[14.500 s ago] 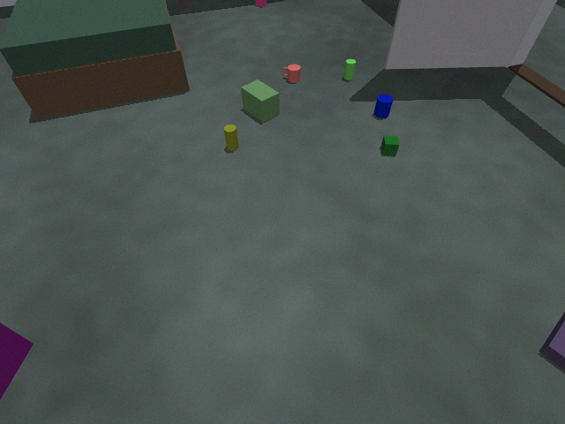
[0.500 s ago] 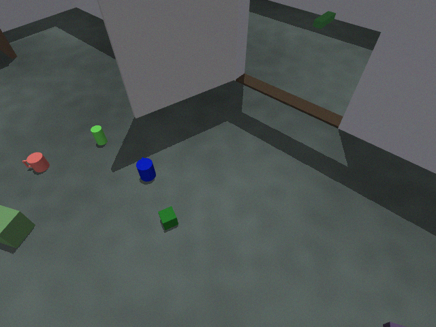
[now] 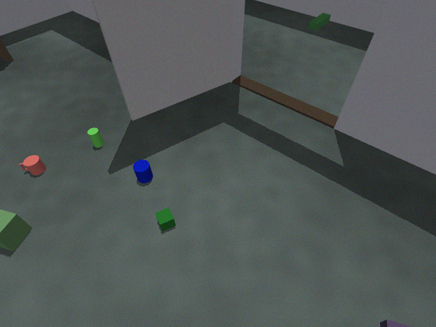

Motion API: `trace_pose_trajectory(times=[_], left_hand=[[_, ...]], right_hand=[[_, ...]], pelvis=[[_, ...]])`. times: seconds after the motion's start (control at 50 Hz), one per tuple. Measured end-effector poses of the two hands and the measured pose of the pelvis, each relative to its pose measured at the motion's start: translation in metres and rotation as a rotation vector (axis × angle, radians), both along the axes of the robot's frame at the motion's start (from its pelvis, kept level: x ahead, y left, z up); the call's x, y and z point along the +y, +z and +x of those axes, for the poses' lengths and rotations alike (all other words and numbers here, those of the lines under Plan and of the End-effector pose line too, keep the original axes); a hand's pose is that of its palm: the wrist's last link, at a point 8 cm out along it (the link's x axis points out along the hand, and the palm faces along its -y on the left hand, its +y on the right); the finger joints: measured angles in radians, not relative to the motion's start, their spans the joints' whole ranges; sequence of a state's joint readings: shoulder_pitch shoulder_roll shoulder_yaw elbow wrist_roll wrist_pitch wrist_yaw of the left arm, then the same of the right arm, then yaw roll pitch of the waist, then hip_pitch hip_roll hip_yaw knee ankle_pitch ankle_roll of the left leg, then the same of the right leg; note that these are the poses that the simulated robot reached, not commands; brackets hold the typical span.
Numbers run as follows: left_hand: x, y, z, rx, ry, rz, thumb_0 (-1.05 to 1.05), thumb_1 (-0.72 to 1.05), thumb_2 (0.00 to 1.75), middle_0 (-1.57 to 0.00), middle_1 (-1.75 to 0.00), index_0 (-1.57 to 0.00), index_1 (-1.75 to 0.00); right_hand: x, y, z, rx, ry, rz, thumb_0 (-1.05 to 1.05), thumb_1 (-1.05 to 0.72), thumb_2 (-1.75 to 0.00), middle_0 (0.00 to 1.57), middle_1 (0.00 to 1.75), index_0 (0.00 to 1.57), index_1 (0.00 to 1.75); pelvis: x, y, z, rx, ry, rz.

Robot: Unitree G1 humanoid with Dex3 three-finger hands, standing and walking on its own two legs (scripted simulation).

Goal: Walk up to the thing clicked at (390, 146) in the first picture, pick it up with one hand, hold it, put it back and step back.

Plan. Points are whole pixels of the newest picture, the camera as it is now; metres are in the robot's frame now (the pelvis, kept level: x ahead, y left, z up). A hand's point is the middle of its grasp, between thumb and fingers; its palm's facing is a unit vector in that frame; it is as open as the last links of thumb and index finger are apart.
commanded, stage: stand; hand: left
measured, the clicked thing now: (165, 219) +0.73 +0.27 -0.75
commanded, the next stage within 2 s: walk up in 0.04 s
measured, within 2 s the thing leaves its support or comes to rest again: neither
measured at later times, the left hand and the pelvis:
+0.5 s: hand out of the picture +0.12 +0.34 -0.17, palm faces -0.01 -0.94 -0.34, open 7.4 cm; pelvis +0.09 +0.05 -0.01, yaw +1 degrees
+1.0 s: hand (111, 243) +0.34 +0.27 -0.15, palm faces -0.02 -0.93 -0.37, open 7.4 cm; pelvis +0.25 +0.01 -0.02, yaw +0 degrees
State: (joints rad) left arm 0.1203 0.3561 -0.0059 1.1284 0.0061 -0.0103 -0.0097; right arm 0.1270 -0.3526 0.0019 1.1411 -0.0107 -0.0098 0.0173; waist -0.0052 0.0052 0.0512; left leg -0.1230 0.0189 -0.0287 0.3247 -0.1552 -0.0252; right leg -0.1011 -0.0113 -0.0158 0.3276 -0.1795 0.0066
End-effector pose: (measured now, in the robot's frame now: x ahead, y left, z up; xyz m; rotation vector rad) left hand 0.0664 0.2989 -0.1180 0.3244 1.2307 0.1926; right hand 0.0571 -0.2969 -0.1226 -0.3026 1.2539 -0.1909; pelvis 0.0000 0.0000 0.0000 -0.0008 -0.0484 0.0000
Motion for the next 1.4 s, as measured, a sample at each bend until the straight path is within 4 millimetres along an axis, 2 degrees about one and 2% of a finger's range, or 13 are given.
trace_pose_trajectory(times=[0.1,0.16,0.28,0.36,0.5,0.62,0.76,0.86,0.98,1.1,1.16,1.3,1.4], left_hand=[[0.002,0.002,0.000,-0.023,0.016,-0.014,0.01,0.90,0.90,-0.20,-0.30,-0.20,-0.30],[0.011,0.003,-0.005,-0.051,0.041,-0.009,0.01,0.90,0.90,-0.21,-0.30,-0.21,-0.30],[0.049,-0.005,-0.022,0.016,0.089,0.009,0.01,0.90,0.90,-0.21,-0.30,-0.21,-0.30],[0.076,-0.022,-0.010,0.062,0.081,0.019,0.01,0.90,0.90,-0.20,-0.30,-0.20,-0.30],[0.081,-0.013,0.053,0.025,0.026,0.000,0.01,0.90,0.90,-0.20,-0.30,-0.20,-0.30],[0.071,0.000,0.118,-0.010,-0.033,-0.003,0.01,0.90,0.90,-0.20,-0.30,-0.20,-0.30],[0.043,0.006,0.210,-0.137,-0.065,0.048,0.01,0.90,0.90,-0.20,-0.30,-0.20,-0.30],[0.022,0.016,0.243,-0.201,-0.044,0.037,0.01,0.90,0.90,-0.20,-0.30,-0.20,-0.30],[0.016,0.009,0.260,-0.159,-0.054,0.027,0.01,0.90,0.90,-0.21,-0.30,-0.20,-0.30],[0.027,-0.024,0.276,-0.110,-0.013,-0.003,0.01,0.90,0.90,-0.21,-0.30,-0.20,-0.30],[0.028,-0.031,0.280,-0.076,0.003,-0.010,0.01,0.90,0.90,-0.20,-0.30,-0.20,-0.30],[0.024,-0.031,0.272,-0.041,0.004,0.016,0.01,0.90,0.90,-0.20,-0.30,-0.20,-0.30],[0.021,-0.021,0.262,-0.005,0.001,0.027,0.01,0.90,0.90,-0.20,-0.30,-0.20,-0.30]], right_hand=[[-0.002,0.003,0.004,-0.017,0.009,0.006,0.01,-0.90,-0.89,0.20,0.30,0.21,0.30],[-0.006,0.006,0.011,-0.009,0.031,-0.013,0.01,-0.90,-0.89,0.20,0.30,0.21,0.30],[-0.001,0.015,0.043,-0.035,0.061,-0.064,0.01,-0.91,-0.89,0.20,0.30,0.21,0.30],[0.010,0.015,0.060,-0.086,0.054,-0.109,0.01,-0.91,-0.89,0.20,0.30,0.21,0.30],[0.029,0.025,0.067,-0.069,0.016,-0.089,0.01,-0.90,-0.89,0.20,0.30,0.21,0.30],[0.026,0.019,0.090,-0.056,0.003,-0.058,0.01,-0.90,-0.89,0.20,0.30,0.21,0.30],[-0.001,-0.014,0.144,-0.048,-0.001,-0.031,0.01,-0.90,-0.89,0.20,0.30,0.21,0.30],[-0.006,-0.014,0.198,-0.075,0.025,-0.021,0.01,-0.90,-0.89,0.20,0.30,0.21,0.30],[-0.005,-0.003,0.248,-0.111,0.056,-0.035,0.01,-0.91,-0.89,0.20,0.30,0.21,0.30],[0.004,-0.006,0.275,-0.096,0.060,-0.086,0.00,-0.91,-0.89,0.20,0.30,0.21,0.30],[0.009,-0.003,0.286,-0.101,0.068,-0.085,0.01,-0.90,-0.89,0.20,0.30,0.21,0.30],[0.005,-0.005,0.316,-0.147,0.079,-0.068,0.01,-0.90,-0.89,0.20,0.30,0.21,0.30],[0.007,-0.007,0.325,-0.156,0.066,-0.027,0.01,-0.90,-0.89,0.20,0.30,0.21,0.30]], pelvis=[[0.000,0.000,0.005,0.003,0.005,-0.004],[0.004,-0.002,0.012,0.009,0.019,-0.006],[0.027,-0.008,0.035,-0.003,0.037,-0.032],[0.045,-0.022,0.055,-0.015,0.026,-0.004],[0.051,-0.011,0.095,-0.020,0.014,0.006],[0.046,-0.009,0.135,-0.020,0.001,0.011],[0.019,-0.028,0.191,-0.023,0.005,0.002],[0.011,-0.023,0.218,-0.029,0.004,0.012],[0.011,-0.019,0.246,-0.006,0.000,-0.002],[0.022,-0.033,0.264,-0.007,0.008,-0.002],[0.021,-0.032,0.267,-0.001,0.008,-0.009],[0.012,-0.033,0.266,0.009,-0.006,-0.030],[0.011,-0.026,0.266,0.002,0.001,-0.007]])
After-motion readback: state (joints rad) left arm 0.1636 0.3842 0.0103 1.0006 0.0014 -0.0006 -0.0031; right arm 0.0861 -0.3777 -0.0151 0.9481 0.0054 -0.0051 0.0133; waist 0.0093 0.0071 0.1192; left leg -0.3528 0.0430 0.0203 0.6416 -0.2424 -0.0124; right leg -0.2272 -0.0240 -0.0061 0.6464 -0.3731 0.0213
